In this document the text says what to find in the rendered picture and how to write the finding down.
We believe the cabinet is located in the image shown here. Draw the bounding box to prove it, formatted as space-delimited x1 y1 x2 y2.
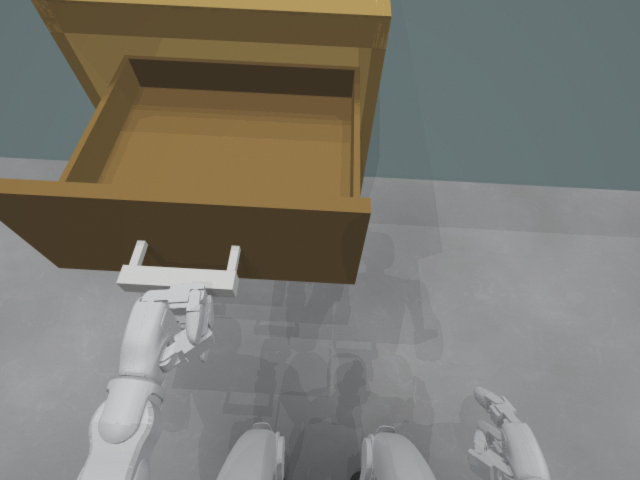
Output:
31 0 392 195

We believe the left robot forearm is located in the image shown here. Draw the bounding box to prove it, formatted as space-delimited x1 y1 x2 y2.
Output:
77 376 166 480

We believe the robot right thigh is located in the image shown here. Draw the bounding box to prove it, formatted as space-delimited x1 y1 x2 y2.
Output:
361 432 436 480

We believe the handle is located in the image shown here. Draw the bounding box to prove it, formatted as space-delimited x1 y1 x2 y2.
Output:
116 240 241 298

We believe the drawer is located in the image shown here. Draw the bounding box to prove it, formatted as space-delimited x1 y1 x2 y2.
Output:
0 55 371 285

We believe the left robot shin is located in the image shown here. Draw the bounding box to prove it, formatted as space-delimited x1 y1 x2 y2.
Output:
252 423 272 431

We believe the robot left hand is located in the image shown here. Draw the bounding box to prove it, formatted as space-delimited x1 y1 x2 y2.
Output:
119 283 215 385

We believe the robot right hand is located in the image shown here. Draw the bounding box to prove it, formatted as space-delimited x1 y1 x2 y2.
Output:
468 386 551 480

